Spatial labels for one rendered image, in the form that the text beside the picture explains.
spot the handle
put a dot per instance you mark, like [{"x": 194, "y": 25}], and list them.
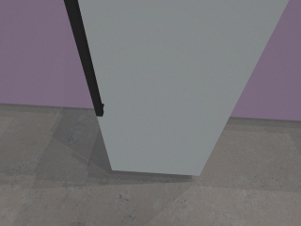
[{"x": 80, "y": 37}]

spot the fridge door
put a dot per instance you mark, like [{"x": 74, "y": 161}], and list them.
[{"x": 169, "y": 74}]

